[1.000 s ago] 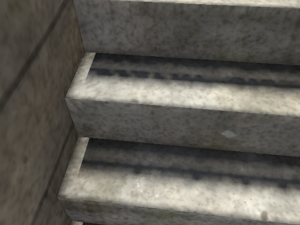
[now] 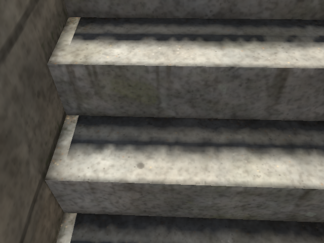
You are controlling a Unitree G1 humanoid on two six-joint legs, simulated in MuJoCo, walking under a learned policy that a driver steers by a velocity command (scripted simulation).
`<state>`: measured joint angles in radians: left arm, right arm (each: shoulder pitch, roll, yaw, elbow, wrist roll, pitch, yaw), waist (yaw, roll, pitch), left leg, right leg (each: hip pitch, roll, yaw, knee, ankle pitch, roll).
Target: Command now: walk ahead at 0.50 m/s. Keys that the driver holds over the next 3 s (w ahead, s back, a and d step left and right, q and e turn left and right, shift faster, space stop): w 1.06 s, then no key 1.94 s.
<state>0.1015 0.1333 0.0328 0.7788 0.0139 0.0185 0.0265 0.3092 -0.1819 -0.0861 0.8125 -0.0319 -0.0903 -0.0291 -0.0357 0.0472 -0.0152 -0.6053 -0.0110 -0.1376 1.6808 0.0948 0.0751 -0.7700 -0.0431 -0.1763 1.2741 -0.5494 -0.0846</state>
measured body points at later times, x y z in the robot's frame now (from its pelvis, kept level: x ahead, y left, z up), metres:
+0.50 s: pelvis +0.24 -0.01 +0.23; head +0.28 -0.03 +0.68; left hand +0.31 +0.25 +0.11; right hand +0.35 -0.25 +0.09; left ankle +0.32 +0.06 -0.42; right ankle +0.13 -0.12 -0.29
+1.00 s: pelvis +0.51 -0.09 +0.45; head +0.52 -0.10 +0.90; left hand +0.62 +0.16 +0.33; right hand +0.65 -0.32 +0.35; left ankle +0.42 +0.07 +0.00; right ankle +0.54 -0.16 -0.21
